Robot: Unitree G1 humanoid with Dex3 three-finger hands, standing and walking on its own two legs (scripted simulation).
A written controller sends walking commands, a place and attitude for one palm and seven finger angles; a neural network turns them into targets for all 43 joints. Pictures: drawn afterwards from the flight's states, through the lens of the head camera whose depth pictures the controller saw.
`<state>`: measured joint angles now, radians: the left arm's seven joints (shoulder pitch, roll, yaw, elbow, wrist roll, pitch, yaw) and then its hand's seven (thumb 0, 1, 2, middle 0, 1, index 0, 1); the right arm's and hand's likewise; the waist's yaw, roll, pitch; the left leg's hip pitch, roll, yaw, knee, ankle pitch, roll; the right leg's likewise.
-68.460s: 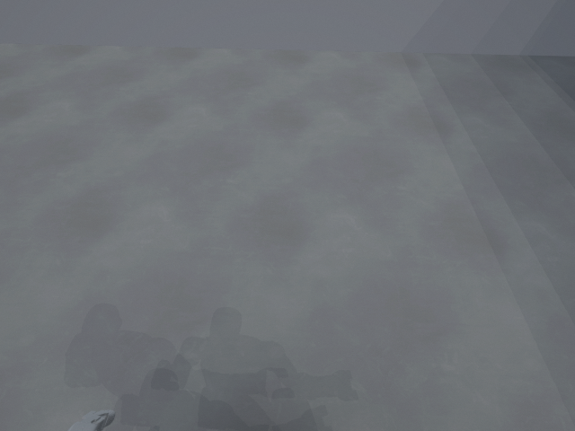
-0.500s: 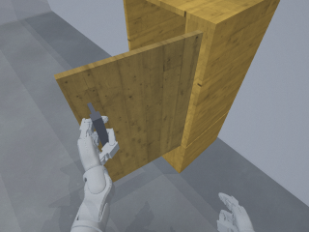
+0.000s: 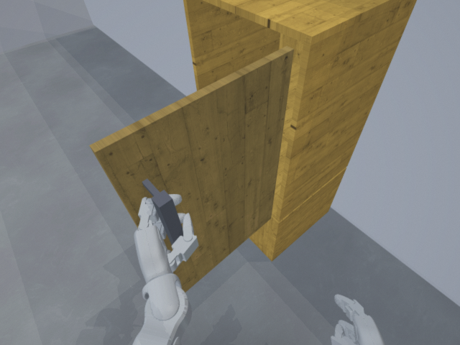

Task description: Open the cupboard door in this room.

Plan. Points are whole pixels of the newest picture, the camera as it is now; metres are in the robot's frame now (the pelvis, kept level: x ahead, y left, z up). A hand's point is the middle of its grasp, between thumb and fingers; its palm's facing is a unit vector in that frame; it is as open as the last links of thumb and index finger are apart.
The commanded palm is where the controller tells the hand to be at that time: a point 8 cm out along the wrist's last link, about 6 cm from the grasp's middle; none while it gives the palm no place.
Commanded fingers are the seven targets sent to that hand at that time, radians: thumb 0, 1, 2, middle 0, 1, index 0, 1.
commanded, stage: open thumb and fingers to let go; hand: left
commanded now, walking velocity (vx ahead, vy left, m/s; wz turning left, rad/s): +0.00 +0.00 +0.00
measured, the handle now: (165, 217) +0.32 +0.13 +0.06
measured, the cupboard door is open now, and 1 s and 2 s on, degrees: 92 95 94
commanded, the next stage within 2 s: slide the hand sideways off the handle in 0.66 s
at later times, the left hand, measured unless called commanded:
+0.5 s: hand (184, 234) +0.29 +0.09 +0.06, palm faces +0.36 -0.93 -0.01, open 14.1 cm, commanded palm +0.24 +0.13 +0.06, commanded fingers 0.00 -0.50 0.30 -0.20 -0.60 -0.20 -0.60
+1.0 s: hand (185, 258) +0.25 +0.08 +0.06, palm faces -0.12 -0.99 -0.01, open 16.1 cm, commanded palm +0.23 +0.13 +0.06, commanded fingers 0.00 -0.50 0.30 -0.15 -0.30 -0.15 -0.30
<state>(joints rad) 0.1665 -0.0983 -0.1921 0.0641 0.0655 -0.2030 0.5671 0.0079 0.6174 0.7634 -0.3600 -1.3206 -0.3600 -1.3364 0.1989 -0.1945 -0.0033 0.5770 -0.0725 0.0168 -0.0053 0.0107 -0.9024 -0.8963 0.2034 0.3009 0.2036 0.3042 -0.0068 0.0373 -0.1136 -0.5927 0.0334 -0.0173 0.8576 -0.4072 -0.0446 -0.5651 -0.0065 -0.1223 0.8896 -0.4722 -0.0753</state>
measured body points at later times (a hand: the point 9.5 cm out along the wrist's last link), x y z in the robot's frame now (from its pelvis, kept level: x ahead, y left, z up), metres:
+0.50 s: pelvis -0.01 +0.02 +0.00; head +0.01 +0.00 +0.45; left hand +0.26 +0.14 +0.07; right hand +0.16 -0.20 -0.10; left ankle +0.01 +0.16 -0.69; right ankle -0.01 -0.06 -0.69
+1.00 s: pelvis -0.03 +0.03 -0.01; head +0.00 +0.01 +0.44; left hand +0.25 +0.14 +0.07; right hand +0.15 -0.19 -0.10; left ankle +0.01 +0.16 -0.69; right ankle -0.01 -0.06 -0.69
